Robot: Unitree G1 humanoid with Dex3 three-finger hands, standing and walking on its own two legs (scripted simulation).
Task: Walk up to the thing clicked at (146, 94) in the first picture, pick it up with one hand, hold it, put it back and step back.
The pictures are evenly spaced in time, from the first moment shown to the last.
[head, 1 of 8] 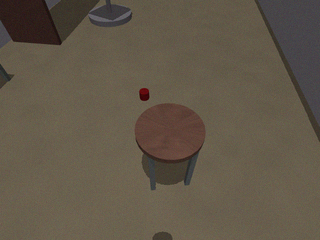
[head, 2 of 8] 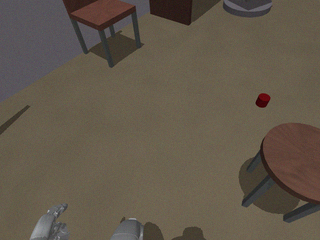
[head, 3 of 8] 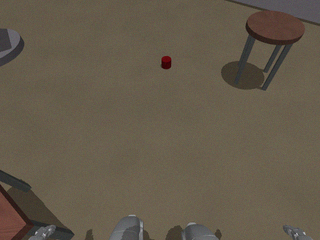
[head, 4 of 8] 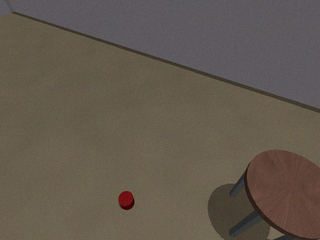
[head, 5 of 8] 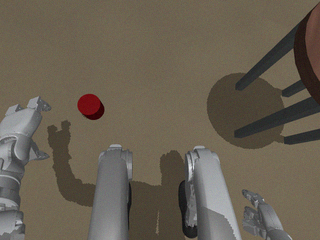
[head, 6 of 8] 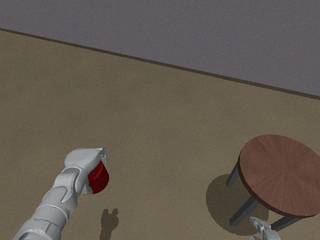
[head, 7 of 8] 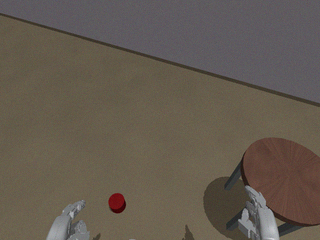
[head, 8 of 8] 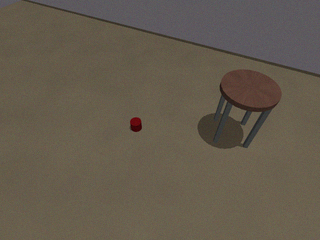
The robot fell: no
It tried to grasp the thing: yes
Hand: left
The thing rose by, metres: 0.68
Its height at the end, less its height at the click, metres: +0.00
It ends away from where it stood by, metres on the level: 0.02
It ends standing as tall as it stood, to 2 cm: yes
